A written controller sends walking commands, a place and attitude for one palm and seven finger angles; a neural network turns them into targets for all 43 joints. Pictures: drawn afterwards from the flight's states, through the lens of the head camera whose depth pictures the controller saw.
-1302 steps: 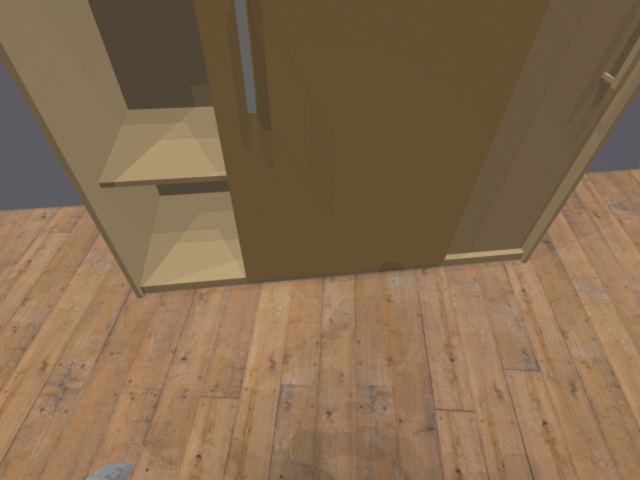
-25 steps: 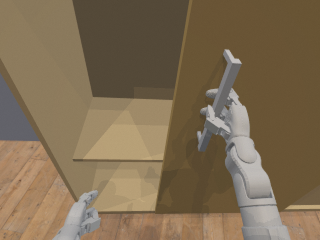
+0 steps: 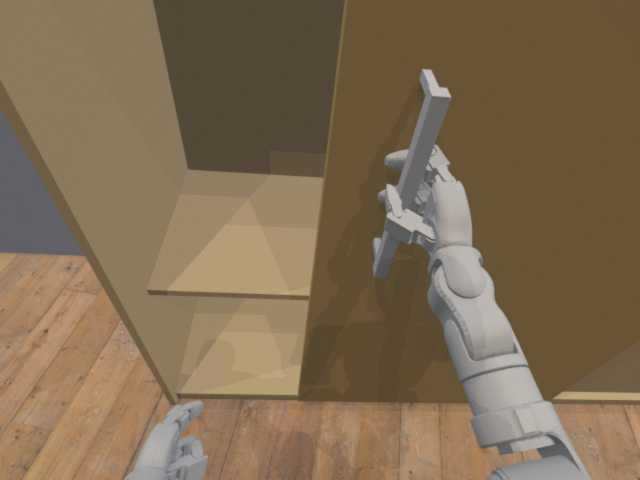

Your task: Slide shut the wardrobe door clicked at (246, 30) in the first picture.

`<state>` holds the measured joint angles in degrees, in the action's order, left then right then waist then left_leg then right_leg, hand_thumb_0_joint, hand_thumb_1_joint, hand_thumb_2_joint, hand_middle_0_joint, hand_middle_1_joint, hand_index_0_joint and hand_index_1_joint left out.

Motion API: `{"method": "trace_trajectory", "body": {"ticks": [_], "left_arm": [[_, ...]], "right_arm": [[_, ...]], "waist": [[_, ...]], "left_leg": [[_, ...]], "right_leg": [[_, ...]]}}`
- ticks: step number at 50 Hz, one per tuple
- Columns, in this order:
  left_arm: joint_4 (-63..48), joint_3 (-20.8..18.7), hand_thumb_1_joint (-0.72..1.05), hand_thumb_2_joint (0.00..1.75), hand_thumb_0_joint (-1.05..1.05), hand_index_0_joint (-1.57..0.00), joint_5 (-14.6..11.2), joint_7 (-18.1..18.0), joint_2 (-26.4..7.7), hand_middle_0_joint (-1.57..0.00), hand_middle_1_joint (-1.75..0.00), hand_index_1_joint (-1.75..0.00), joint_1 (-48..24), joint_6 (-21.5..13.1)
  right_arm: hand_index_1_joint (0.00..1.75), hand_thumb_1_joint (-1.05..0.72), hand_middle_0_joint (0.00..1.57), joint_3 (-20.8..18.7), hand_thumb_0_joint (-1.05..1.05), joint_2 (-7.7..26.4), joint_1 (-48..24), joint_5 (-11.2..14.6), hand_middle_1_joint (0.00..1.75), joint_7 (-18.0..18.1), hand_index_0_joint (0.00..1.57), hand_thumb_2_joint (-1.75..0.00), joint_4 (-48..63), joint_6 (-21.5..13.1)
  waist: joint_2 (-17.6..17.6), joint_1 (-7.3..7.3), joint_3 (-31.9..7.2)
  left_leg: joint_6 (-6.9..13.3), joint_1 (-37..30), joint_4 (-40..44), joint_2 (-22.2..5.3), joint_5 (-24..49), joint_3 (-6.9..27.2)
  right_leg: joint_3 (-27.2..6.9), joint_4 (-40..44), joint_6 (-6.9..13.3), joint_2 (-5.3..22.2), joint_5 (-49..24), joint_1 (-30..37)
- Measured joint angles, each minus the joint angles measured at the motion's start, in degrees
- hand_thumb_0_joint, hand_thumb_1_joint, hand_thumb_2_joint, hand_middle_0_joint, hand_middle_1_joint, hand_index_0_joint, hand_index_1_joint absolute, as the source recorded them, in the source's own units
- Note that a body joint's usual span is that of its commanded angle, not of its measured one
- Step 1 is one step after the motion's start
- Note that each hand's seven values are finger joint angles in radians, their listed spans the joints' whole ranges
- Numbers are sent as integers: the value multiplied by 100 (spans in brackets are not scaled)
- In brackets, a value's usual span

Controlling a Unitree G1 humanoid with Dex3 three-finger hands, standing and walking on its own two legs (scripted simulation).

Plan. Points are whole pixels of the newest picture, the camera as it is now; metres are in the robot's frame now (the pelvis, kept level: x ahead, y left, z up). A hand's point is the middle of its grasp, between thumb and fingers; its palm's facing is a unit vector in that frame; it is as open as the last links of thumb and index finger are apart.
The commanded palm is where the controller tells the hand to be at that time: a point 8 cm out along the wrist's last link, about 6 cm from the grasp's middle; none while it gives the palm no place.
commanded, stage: step sideways, sliding the door along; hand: right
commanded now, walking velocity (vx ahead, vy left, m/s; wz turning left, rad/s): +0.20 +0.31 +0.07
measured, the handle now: (400, 190) +0.44 -0.08 +0.15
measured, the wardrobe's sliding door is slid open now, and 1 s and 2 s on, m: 0.36 0.31 0.03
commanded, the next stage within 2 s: none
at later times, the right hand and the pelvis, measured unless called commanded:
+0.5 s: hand (375, 211) +0.38 -0.04 +0.16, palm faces +0.06 +0.99 -0.09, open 5.9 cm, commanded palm +0.37 -0.06 +0.16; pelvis -0.02 +0.07 -0.01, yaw +1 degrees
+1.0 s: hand (335, 207) +0.39 +0.01 +0.16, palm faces +0.20 +0.98 -0.09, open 6.1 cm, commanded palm +0.36 +0.03 +0.16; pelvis +0.01 +0.18 -0.02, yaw -4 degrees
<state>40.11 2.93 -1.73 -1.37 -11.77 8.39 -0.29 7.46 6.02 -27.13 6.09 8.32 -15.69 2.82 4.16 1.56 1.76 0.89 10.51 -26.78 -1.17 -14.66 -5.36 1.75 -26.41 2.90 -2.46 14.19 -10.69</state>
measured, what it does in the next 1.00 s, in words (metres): steps to the left: left foot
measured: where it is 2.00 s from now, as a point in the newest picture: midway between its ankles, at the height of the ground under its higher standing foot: outside the picture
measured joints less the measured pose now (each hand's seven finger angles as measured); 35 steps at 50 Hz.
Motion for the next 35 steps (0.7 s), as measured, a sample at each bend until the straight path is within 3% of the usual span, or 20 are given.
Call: {"method": "trace_trajectory", "body": {"ticks": [3,7,15,20,21,24,27,29,30,32,35], "left_arm": [[-123,-68,90,90,1,-20,51,-142,43,-20,-30,-30,-51,-1],[-214,-163,90,90,1,-20,55,-223,35,-20,-30,-30,2,52],[-108,-268,91,90,1,-20,-27,-258,-48,-20,-30,-30,136,292],[-79,-307,91,90,1,-20,-77,-252,-26,-20,-30,-30,122,385],[-88,-313,91,90,1,-20,-77,-255,-25,-20,-30,-30,114,380],[-214,-380,91,90,1,-20,-7,-248,-39,-20,-30,-30,35,366],[-341,-441,91,90,1,-19,14,-197,-78,-20,-30,-30,-33,376],[-376,-409,91,90,1,-19,-47,-145,-71,-20,-30,-30,-30,390],[-356,-383,91,90,1,-19,-82,-127,-59,-20,-30,-30,-34,394],[-255,-351,91,90,1,-19,-138,-106,-6,-20,-30,-30,4,384],[-30,-321,91,90,1,-19,-157,-130,65,-20,-30,-30,21,309]], "right_arm": [[137,-67,40,-105,-4,371,26,-110,138,-238,29,-81,-20,-418],[137,-64,43,-289,-5,498,-8,-204,139,-385,31,-82,-16,-679],[139,-65,45,-638,-5,463,-20,-260,140,-414,32,-84,-51,-726],[140,-69,46,-771,-3,472,-78,-222,140,-327,32,-85,-26,-669],[140,-70,46,-792,-2,470,-82,-201,140,-294,32,-86,-12,-668],[140,-73,46,-893,-1,477,-160,-105,140,-237,29,-86,6,-665],[140,-75,46,-993,-1,493,-314,-79,140,-253,25,-85,-25,-610],[140,-77,46,-1013,-2,507,-459,-93,140,-246,22,-84,-94,-534],[140,-77,46,-1019,-2,496,-521,-106,140,-227,21,-85,-152,-510],[140,-79,45,-981,-1,415,-626,-147,140,-163,18,-85,-316,-491],[140,-80,43,-851,-1,317,-633,-210,140,-33,17,-86,-401,-507]], "waist": [[3,-56,83],[-21,-46,189],[149,-27,290],[-158,-67,313],[-244,-60,304],[-371,-74,432],[-187,-63,658],[-89,39,756],[-12,56,792],[46,44,727],[-98,120,594]], "left_leg": [[22,179,-53,75,58,143],[80,366,-280,153,-24,186],[403,182,-105,563,11,-73],[563,198,-230,634,-65,-157],[569,255,-342,618,-117,-141],[171,592,-1126,556,-490,106],[120,696,-1301,496,-935,395],[53,490,-733,413,-96,241],[109,414,-651,495,192,103],[348,340,-590,610,93,-122],[515,274,-347,599,32,-225]], "right_leg": [[146,-12,-20,79,-18,-105],[194,-226,-77,170,64,-263],[-63,-760,-290,578,298,-445],[-43,-959,-104,654,205,-494],[-17,-808,-225,652,250,-405],[0,-693,-505,621,292,-335],[-170,-787,-571,742,251,-358],[-286,-1014,-659,889,353,-401],[-378,-1151,-657,993,430,-428],[-574,-1361,-455,1075,557,-547],[-569,-1791,-263,809,972,-617]]}}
